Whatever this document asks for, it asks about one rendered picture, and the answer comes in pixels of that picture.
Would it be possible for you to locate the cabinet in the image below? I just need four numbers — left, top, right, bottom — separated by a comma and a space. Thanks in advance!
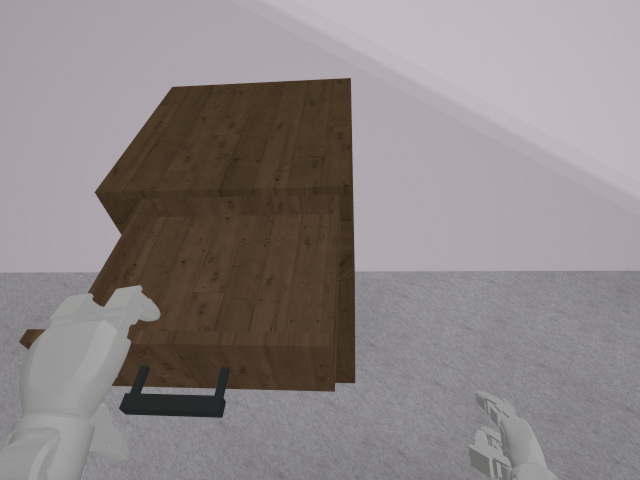
95, 78, 355, 383

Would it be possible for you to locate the robot right hand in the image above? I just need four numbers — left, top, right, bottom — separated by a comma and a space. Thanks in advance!
469, 391, 547, 480

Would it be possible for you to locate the handle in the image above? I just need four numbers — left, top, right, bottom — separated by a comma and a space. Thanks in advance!
119, 366, 230, 418

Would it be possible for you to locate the left robot forearm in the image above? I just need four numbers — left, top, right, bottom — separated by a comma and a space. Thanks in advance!
0, 413, 95, 480

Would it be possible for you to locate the drawer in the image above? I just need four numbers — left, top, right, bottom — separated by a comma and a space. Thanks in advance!
19, 194, 341, 392

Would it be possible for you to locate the robot left hand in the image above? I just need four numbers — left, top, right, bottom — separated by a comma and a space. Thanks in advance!
19, 285, 161, 461

